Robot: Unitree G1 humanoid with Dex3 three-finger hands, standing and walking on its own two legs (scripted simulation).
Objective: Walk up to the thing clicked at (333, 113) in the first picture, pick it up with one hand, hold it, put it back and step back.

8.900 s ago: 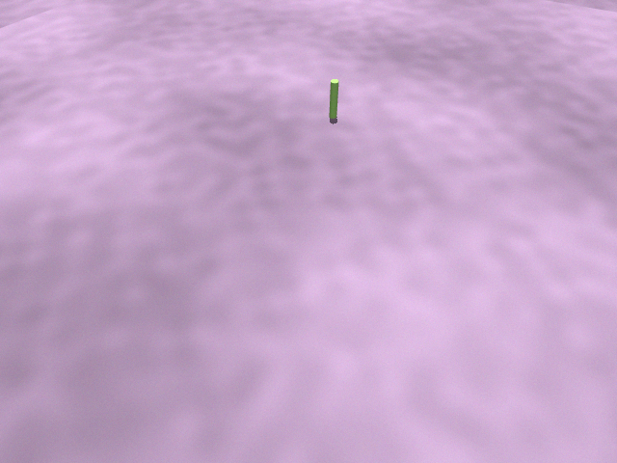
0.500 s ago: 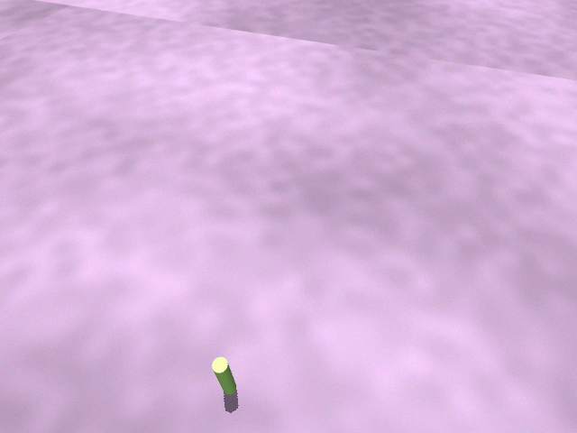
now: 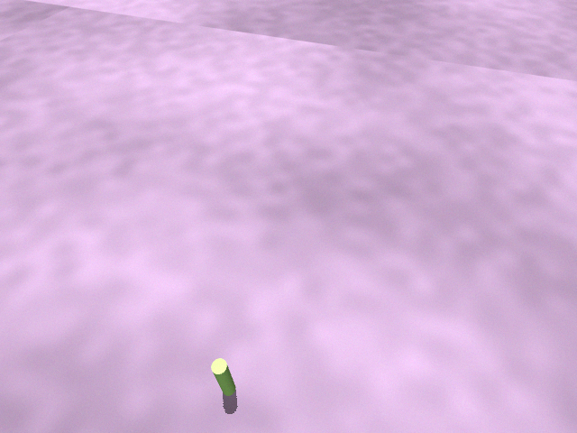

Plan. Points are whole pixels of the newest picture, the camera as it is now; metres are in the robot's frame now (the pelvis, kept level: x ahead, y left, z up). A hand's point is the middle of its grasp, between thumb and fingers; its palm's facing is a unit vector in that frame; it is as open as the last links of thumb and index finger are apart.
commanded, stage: go down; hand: left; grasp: from the side
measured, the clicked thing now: (224, 378) +0.40 +0.21 -0.67
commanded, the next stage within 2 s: none
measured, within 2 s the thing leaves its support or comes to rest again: neither
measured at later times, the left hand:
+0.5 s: hand out of the picture +0.14 +0.27 -0.18, palm faces +0.05 -0.94 -0.34, open 15.6 cm
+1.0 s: hand out of the picture +0.13 +0.28 -0.20, palm faces +0.07 -0.95 -0.32, open 17.5 cm
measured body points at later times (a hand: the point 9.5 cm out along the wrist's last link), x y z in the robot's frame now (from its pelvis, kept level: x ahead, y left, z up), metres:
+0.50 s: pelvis -0.01 +0.01 -0.04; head +0.05 +0.02 +0.41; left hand +0.14 +0.32 -0.15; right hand +0.09 -0.26 -0.15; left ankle +0.00 +0.13 -0.75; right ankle -0.02 -0.12 -0.75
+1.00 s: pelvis -0.01 +0.01 -0.08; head +0.06 +0.03 +0.36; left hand +0.13 +0.33 -0.17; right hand +0.16 -0.24 -0.16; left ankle +0.00 +0.13 -0.75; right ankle -0.02 -0.12 -0.75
